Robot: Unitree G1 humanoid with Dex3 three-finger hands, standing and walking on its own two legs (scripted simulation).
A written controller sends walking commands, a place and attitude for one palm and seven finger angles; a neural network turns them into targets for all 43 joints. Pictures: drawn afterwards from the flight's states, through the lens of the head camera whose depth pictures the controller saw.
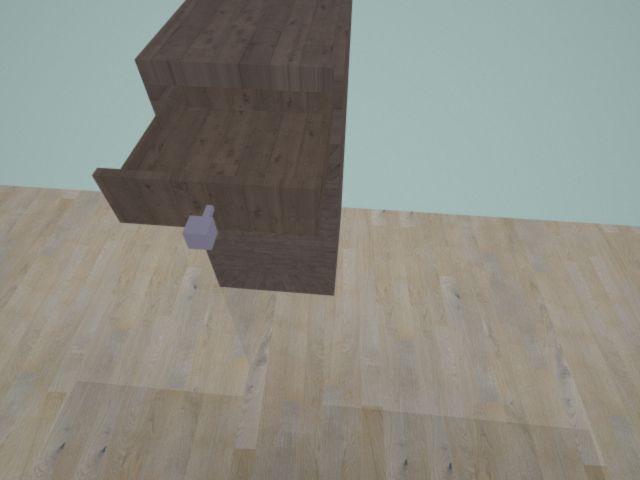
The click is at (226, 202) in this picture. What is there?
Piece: drawer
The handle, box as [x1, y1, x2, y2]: [182, 205, 217, 249]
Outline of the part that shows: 212,205 206,205 204,212 201,216 189,216 182,232 189,248 211,249 217,233 211,216 213,212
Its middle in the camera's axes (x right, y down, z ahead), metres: -0.20 -0.02 +0.67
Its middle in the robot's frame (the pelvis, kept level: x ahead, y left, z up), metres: +0.51 +0.23 -0.03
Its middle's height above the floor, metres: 0.76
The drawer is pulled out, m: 0.30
